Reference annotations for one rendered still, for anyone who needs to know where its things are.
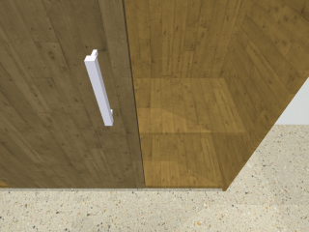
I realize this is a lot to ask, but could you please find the handle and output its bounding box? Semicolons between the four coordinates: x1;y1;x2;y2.
84;49;114;126

